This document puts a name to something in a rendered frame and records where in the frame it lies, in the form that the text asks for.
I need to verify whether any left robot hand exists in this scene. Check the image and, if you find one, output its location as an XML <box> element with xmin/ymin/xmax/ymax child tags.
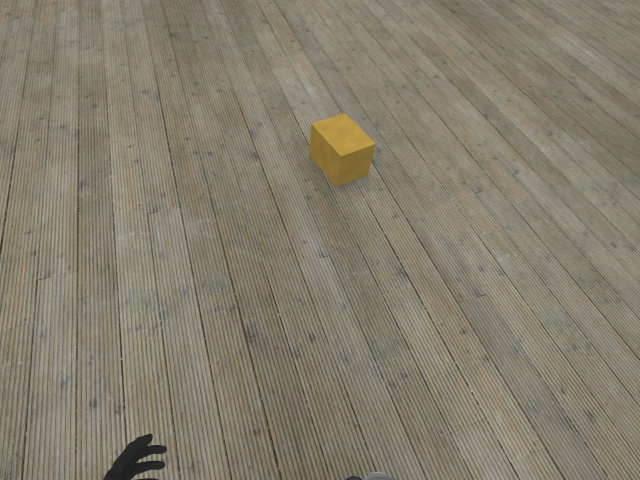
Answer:
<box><xmin>103</xmin><ymin>434</ymin><xmax>167</xmax><ymax>480</ymax></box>

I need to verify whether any carton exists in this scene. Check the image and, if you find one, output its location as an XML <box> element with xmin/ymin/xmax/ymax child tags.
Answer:
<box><xmin>309</xmin><ymin>113</ymin><xmax>376</xmax><ymax>187</ymax></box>

